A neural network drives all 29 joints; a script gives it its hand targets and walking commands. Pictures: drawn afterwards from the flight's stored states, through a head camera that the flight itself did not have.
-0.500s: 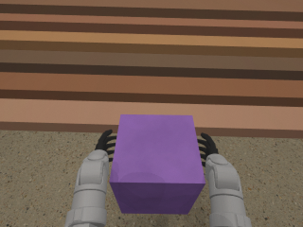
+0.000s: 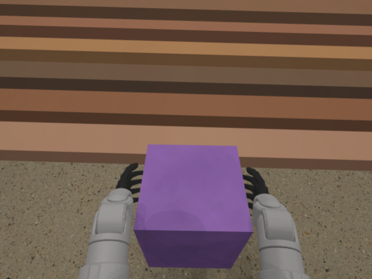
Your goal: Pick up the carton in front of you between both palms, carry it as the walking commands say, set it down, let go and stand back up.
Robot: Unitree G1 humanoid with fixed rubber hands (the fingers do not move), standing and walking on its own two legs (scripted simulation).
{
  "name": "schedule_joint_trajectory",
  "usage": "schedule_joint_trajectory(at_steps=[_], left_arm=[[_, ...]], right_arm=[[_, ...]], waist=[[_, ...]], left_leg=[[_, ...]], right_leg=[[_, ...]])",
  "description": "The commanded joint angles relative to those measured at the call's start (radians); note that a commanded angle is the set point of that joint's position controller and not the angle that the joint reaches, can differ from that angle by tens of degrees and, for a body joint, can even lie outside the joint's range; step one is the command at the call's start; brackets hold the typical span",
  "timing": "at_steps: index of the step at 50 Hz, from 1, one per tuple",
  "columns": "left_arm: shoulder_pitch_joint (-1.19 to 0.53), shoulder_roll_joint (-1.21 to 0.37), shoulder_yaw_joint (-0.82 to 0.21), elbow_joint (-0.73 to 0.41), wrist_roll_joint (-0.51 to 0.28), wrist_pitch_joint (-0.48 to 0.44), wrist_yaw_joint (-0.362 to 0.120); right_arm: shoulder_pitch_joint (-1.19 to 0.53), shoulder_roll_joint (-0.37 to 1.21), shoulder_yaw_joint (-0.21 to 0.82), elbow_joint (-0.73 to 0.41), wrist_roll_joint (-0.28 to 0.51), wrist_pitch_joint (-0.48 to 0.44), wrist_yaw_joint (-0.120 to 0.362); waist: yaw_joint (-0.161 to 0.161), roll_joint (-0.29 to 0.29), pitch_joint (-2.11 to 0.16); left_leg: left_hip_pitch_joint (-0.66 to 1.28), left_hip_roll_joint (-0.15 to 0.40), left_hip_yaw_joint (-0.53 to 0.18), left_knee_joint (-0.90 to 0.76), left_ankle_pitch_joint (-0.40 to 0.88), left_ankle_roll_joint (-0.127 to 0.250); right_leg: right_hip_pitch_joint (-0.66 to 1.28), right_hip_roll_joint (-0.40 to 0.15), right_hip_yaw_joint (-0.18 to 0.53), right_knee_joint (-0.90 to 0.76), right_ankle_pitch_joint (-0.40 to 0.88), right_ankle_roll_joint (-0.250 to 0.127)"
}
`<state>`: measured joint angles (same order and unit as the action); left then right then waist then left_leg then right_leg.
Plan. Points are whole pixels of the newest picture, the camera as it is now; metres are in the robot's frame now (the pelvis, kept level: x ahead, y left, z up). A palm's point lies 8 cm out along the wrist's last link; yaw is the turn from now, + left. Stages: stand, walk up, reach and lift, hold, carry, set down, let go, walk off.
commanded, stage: hold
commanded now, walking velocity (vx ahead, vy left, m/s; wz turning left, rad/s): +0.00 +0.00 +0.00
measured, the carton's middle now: (191, 209) +0.30 +0.00 -0.02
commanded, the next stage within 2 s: carry in 0.34 s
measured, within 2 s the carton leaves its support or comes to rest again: neither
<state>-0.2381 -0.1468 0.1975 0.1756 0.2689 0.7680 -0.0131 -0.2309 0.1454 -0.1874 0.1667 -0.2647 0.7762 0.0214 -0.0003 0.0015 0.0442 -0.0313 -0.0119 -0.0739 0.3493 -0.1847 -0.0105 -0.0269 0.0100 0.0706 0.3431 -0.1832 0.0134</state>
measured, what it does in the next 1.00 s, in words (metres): walks ahead: right foot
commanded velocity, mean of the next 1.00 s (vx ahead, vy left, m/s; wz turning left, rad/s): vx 0.35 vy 0.00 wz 0.00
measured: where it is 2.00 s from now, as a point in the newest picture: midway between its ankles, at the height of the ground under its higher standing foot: (178, 199)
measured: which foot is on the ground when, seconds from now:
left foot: down 0.00-0.90, up 0.92-1.00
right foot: down 0.00-0.74, up 0.76-0.86, down 0.88-1.00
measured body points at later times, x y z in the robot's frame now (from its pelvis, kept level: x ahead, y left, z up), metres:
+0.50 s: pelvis +0.01 +0.00 -0.01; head -0.03 +0.00 +0.44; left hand +0.31 +0.15 +0.05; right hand +0.31 -0.15 +0.05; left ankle +0.01 +0.13 -0.74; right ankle +0.01 -0.13 -0.74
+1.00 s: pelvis +0.21 -0.01 -0.01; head +0.22 -0.01 +0.44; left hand +0.49 +0.14 +0.07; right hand +0.49 -0.16 +0.07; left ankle +0.08 +0.10 -0.66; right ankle +0.18 -0.08 -0.75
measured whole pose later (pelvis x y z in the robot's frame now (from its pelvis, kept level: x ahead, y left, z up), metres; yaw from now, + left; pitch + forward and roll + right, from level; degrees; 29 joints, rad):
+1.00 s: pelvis +0.21 -0.01 -0.01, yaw +2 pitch +6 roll +0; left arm -0.15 -0.13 0.08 -0.36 0.11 1.20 0.09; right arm -0.13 0.13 -0.12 -0.40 -0.08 1.22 -0.10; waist -0.01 0.00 -0.12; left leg -0.41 0.04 0.07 1.08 -0.43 0.01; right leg -0.28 -0.01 -0.19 0.47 -0.30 -0.07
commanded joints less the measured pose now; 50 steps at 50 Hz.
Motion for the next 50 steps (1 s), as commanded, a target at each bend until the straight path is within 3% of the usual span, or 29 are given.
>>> schedule_joint_trajectory(at_steps=[1, 16, 17, 19, 20, 23, 27, 29, 32, 33, 34, 35, 36, 37, 38, 39, 40, 41, 42, 43, 44, 45, 46, 47, 48, 49, 50], left_arm=[[-0.423, -0.875, -0.519, -0.047, -0.243, -0.029, -0.211], [-0.465, -0.886, -0.509, -0.014, -0.238, -0.033, -0.217], [-0.498, -0.892, -0.523, -0.003, -0.255, -0.026, -0.218], [-0.508, -0.893, -0.545, -0.031, -0.278, -0.02, -0.215], [-0.523, -0.901, -0.567, -0.057, -0.289, -0.016, -0.211], [-0.512, -0.9, -0.636, -0.129, -0.333, 0.018, -0.193], [-0.491, -0.841, -0.715, -0.237, -0.393, 0.125, -0.168], [-0.487, -0.81, -0.737, -0.273, -0.423, 0.189, -0.156], [-0.438, -0.795, -0.762, -0.333, -0.469, 0.275, -0.14], [-0.424, -0.798, -0.77, -0.36, -0.482, 0.298, -0.135], [-0.425, -0.807, -0.782, -0.394, -0.499, 0.32, -0.133], [-0.421, -0.82, -0.793, -0.426, -0.517, 0.342, -0.133], [-0.417, -0.832, -0.801, -0.454, -0.534, 0.363, -0.135], [-0.406, -0.836, -0.806, -0.475, -0.548, 0.38, -0.139], [-0.431, -0.848, -0.817, -0.512, -0.561, 0.391, -0.146], [-0.438, -0.861, -0.817, -0.535, -0.571, 0.397, -0.152], [-0.429, -0.867, -0.811, -0.559, -0.579, 0.403, -0.153], [-0.403, -0.873, -0.809, -0.583, -0.583, 0.407, -0.152], [-0.374, -0.872, -0.809, -0.599, -0.577, 0.408, -0.148], [-0.361, -0.882, -0.811, -0.601, -0.57, 0.41, -0.141], [-0.342, -0.877, -0.801, -0.601, -0.561, 0.411, -0.133], [-0.283, -0.857, -0.788, -0.589, -0.544, 0.413, -0.124], [-0.274, -0.842, -0.777, -0.579, -0.52, 0.414, -0.117], [-0.29, -0.844, -0.768, -0.595, -0.513, 0.425, -0.11], [-0.308, -0.84, -0.767, -0.611, -0.516, 0.436, -0.106], [-0.321, -0.84, -0.774, -0.616, -0.519, 0.444, -0.107], [-0.336, -0.848, -0.785, -0.618, -0.53, 0.45, -0.111]], right_arm=[[-0.438, 0.876, 0.511, -0.057, 0.239, -0.037, 0.199], [-0.481, 0.888, 0.503, -0.026, 0.233, -0.04, 0.205], [-0.521, 0.883, 0.52, -0.021, 0.25, -0.037, 0.204], [-0.522, 0.893, 0.543, -0.047, 0.278, -0.033, 0.2], [-0.537, 0.894, 0.563, -0.071, 0.291, -0.028, 0.197], [-0.527, 0.89, 0.625, -0.139, 0.33, 0.006, 0.183], [-0.515, 0.832, 0.707, -0.248, 0.393, 0.111, 0.161], [-0.515, 0.801, 0.728, -0.284, 0.424, 0.175, 0.151], [-0.486, 0.803, 0.758, -0.344, 0.479, 0.264, 0.14], [-0.472, 0.812, 0.767, -0.367, 0.496, 0.289, 0.139], [-0.456, 0.823, 0.773, -0.383, 0.509, 0.31, 0.138], [-0.424, 0.824, 0.772, -0.396, 0.516, 0.327, 0.135], [-0.389, 0.818, 0.764, -0.403, 0.519, 0.341, 0.131], [-0.366, 0.82, 0.763, -0.418, 0.518, 0.353, 0.127], [-0.354, 0.826, 0.762, -0.447, 0.511, 0.361, 0.122], [-0.379, 0.849, 0.78, -0.51, 0.521, 0.371, 0.118], [-0.405, 0.879, 0.794, -0.561, 0.539, 0.38, 0.116], [-0.405, 0.891, 0.802, -0.607, 0.551, 0.386, 0.116], [-0.409, 0.891, 0.809, -0.643, 0.559, 0.392, 0.119], [-0.423, 0.876, 0.815, -0.663, 0.569, 0.401, 0.122], [-0.391, 0.854, 0.817, -0.674, 0.58, 0.411, 0.126], [-0.394, 0.82, 0.817, -0.691, 0.59, 0.421, 0.133], [-0.433, 0.808, 0.828, -0.713, 0.605, 0.434, 0.142], [-0.436, 0.806, 0.832, -0.686, 0.609, 0.443, 0.148], [-0.416, 0.809, 0.821, -0.653, 0.612, 0.448, 0.153], [-0.392, 0.813, 0.811, -0.626, 0.606, 0.449, 0.154], [-0.371, 0.821, 0.802, -0.606, 0.596, 0.451, 0.153]], waist=[[0.0, 0.001, -0.218], [0.0, 0.001, -0.21], [-0.001, -0.019, -0.242], [-0.002, -0.013, -0.22], [-0.003, -0.004, -0.208], [0.0, 0.01, -0.3], [0.004, -0.009, -0.296], [0.006, -0.03, -0.271], [0.007, -0.108, -0.283], [0.004, -0.12, -0.281], [-0.004, -0.094, -0.286], [-0.013, -0.023, -0.312], [-0.031, 0.115, -0.357], [-0.049, 0.274, -0.359], [-0.052, 0.323, -0.295], [-0.049, 0.215, -0.256], [-0.046, 0.149, -0.269], [-0.038, 0.13, -0.291], [-0.022, 0.14, -0.334], [0.0, 0.146, -0.393], [0.009, 0.106, -0.479], [0.039, -0.03, -0.535], [0.029, -0.297, -0.499], [0.03, -0.213, -0.455], [0.029, -0.109, -0.412], [0.026, -0.032, -0.397], [0.023, -0.01, -0.366]], left_leg=[[0.026, -0.085, 0.006, -0.044, 0.164, 0.002], [0.009, -0.083, 0.009, -0.042, 0.099, 0.005], [-0.102, 0.102, 0.014, 0.029, -0.048, 0.016], [-0.206, 0.092, -0.03, -0.017, -0.453, 0.023], [-0.239, 0.085, -0.025, -0.014, -0.529, 0.022], [-0.225, 0.087, -0.003, 0.047, -0.337, 0.026], [-0.296, 0.104, -0.041, 0.084, -0.438, 0.046], [-0.344, 0.103, -0.025, 0.13, -0.386, 0.049], [-0.383, 0.07, 0.063, 0.219, -0.27, 0.042], [-0.375, 0.057, 0.09, 0.221, -0.241, 0.038], [-0.351, 0.053, 0.092, 0.21, -0.193, 0.04], [-0.262, 0.074, 0.047, 0.202, -0.095, 0.056], [-0.082, 0.145, -0.076, 0.183, 0.092, 0.097], [0.134, 0.251, -0.242, 0.108, 0.364, 0.159], [0.231, 0.338, -0.393, 0.064, 0.544, 0.224], [0.279, 0.361, -0.426, 0.05, 0.594, 0.253], [0.292, 0.364, -0.381, 0.041, 0.57, 0.239], [0.257, 0.349, -0.307, 0.042, 0.528, 0.194], [0.177, 0.305, -0.191, 0.063, 0.552, 0.141], [0.04, 0.23, -0.019, 0.138, 0.593, 0.086], [-0.14, 0.176, 0.098, 0.257, 0.55, 0.048], [-0.355, 0.106, 0.183, 0.478, 0.299, 0.008], [-0.632, -0.004, 0.221, 0.711, -0.2, -0.027], [-0.746, 0.034, 0.123, 0.833, -0.312, 0.012], [-0.784, 0.078, 0.106, 0.874, -0.299, 0.032], [-0.796, 0.112, 0.095, 0.847, -0.247, 0.038], [-0.788, 0.126, 0.097, 0.766, -0.198, 0.033]], right_leg=[[0.037, 0.088, -0.004, -0.038, 0.162, -0.002], [0.016, 0.084, -0.009, -0.035, 0.101, -0.004], [-0.111, -0.097, -0.001, 0.023, -0.045, -0.011], [-0.202, -0.084, 0.024, -0.017, -0.442, -0.018], [-0.227, -0.079, 0.023, -0.016, -0.517, -0.018], [-0.198, -0.078, -0.004, 0.055, -0.316, -0.03], [-0.246, -0.122, 0.069, 0.05, -0.445, -0.063], [-0.242, -0.145, 0.103, 0.046, -0.426, -0.079], [-0.2, -0.191, 0.164, 0.05, -0.287, -0.114], [-0.194, -0.194, 0.149, 0.083, -0.187, -0.118], [-0.194, -0.174, 0.091, 0.168, -0.041, -0.11], [-0.253, -0.137, 0.014, 0.301, 0.094, -0.086], [-0.413, -0.078, -0.097, 0.484, 0.129, -0.041], [-0.671, -0.027, -0.191, 0.597, -0.08, 0.0], [-0.868, -0.004, -0.211, 0.621, -0.4, 0.01], [-0.949, -0.031, -0.179, 0.583, -0.488, 0.002], [-0.921, -0.043, -0.173, 0.495, -0.475, -0.004], [-0.82, -0.044, -0.176, 0.377, -0.388, -0.007], [-0.631, -0.019, -0.206, 0.244, -0.245, -0.01], [-0.332, 0.034, -0.268, 0.106, -0.088, -0.015], [0.019, 0.05, -0.292, 0.068, 0.034, -0.026], [0.251, -0.095, -0.07, -0.014, -0.12, -0.065], [0.357, -0.406, 0.408, -0.097, 0.082, -0.177], [0.368, -0.445, 0.46, -0.066, 0.223, -0.268], [0.338, -0.432, 0.374, -0.042, 0.338, -0.274], [0.318, -0.414, 0.289, -0.055, 0.329, -0.246], [0.284, -0.384, 0.216, -0.087, 0.302, -0.201]])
